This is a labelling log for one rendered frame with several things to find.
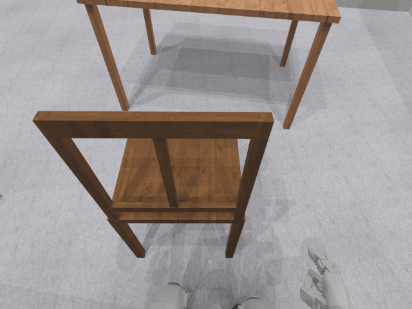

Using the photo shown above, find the robot left thigh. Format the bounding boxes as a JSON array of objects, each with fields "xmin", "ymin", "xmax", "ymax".
[{"xmin": 144, "ymin": 285, "xmax": 188, "ymax": 309}]

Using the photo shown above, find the right robot shin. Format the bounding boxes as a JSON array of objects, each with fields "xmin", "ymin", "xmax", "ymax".
[{"xmin": 244, "ymin": 296, "xmax": 259, "ymax": 302}]

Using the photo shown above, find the right robot hand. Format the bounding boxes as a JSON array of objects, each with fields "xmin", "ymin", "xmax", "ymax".
[{"xmin": 300, "ymin": 248, "xmax": 351, "ymax": 309}]

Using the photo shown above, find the chair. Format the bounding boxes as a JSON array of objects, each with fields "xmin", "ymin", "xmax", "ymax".
[{"xmin": 32, "ymin": 111, "xmax": 274, "ymax": 258}]

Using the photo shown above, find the table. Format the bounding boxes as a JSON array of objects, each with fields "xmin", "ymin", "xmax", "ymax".
[{"xmin": 77, "ymin": 0, "xmax": 341, "ymax": 129}]

